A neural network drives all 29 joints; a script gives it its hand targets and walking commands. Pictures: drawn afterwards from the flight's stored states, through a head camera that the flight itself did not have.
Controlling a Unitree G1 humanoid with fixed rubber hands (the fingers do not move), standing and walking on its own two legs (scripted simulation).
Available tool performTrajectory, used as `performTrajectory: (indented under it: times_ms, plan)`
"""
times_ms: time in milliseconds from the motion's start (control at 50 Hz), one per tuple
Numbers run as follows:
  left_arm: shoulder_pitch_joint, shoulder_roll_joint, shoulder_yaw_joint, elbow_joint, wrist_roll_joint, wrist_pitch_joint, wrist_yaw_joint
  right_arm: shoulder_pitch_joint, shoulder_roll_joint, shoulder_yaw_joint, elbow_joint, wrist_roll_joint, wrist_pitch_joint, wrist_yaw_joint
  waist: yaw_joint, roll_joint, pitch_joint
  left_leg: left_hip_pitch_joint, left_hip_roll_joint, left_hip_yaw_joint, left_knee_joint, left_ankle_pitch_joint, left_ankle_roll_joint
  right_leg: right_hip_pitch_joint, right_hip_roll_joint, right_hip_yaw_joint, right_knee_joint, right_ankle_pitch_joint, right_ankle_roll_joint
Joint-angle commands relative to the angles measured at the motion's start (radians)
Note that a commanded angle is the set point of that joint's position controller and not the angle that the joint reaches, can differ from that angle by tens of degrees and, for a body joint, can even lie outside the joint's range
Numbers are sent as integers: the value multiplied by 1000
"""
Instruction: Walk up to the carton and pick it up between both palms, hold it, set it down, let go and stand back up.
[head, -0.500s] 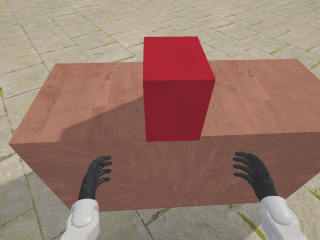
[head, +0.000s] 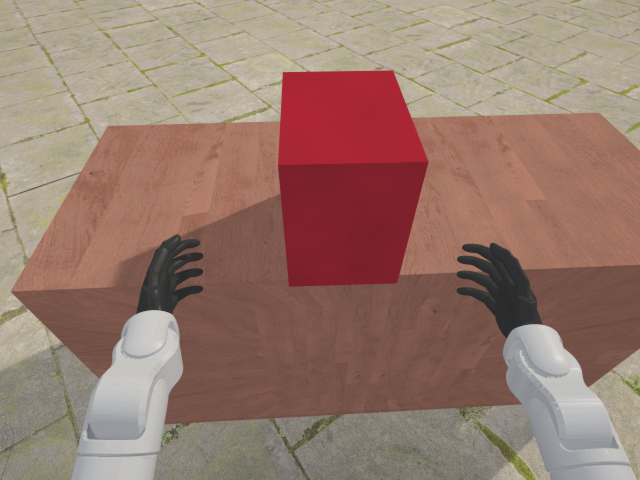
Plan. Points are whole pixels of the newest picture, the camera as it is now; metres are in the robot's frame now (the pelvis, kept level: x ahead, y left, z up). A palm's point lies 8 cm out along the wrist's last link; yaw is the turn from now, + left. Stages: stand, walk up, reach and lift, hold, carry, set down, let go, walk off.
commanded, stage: reach and lift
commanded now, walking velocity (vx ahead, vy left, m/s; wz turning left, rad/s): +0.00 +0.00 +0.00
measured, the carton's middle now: (340, 179) +0.57 +0.00 +0.06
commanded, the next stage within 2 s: none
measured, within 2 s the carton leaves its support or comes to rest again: neither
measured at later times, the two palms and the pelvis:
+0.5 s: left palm (164, 215) +0.36 +0.21 +0.17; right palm (505, 232) +0.37 -0.18 +0.14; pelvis +0.01 +0.00 +0.00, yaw +0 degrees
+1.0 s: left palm (178, 157) +0.42 +0.20 +0.21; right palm (493, 167) +0.44 -0.18 +0.18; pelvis +0.03 +0.01 +0.00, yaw +0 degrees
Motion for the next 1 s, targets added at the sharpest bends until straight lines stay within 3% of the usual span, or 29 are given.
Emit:
performTrajectory:
  times_ms: [0, 160, 340, 600, 720, 980]
  plan:
    - [-399, 60, 70, -280, -89, 18, -38, -478, -186, -46, -156, 143, 16, -1, -32, 75, -370, 237, 54, -35, -168, 104, -61, -85, 54, 29, -177, 78, -58]
    - [-554, 70, 115, -109, -50, 86, -56, -644, -228, -55, 115, 165, 72, 11, -57, 80, -356, 213, 57, -45, -184, 66, -59, -73, 60, 24, -187, 99, -56]
    - [-714, 106, 131, 59, -53, 120, -65, -877, -248, -54, 112, 179, 66, 10, -40, 26, -442, 185, 39, -47, -172, 73, -44, -61, 60, 9, -190, 114, -43]
    - [-888, 144, 145, 73, -19, 160, -45, -1047, -316, -44, 261, 214, 85, 2, -34, 60, -572, 285, 46, -54, -106, 309, -79, -72, 76, -10, -183, 255, -41]
    - [-977, 158, 135, 158, -17, 172, -41, -1154, -344, -47, 369, 223, 87, 9, -25, 67, -598, 291, 51, -66, -89, 334, -86, -98, 78, -19, -188, 253, -43]
    - [-1168, 183, 122, 274, -14, 174, -16, -1368, -382, -39, 485, 243, 79, 8, -5, 86, -730, 299, 57, -78, -39, 463, -104, -134, 88, -27, -178, 306, -47]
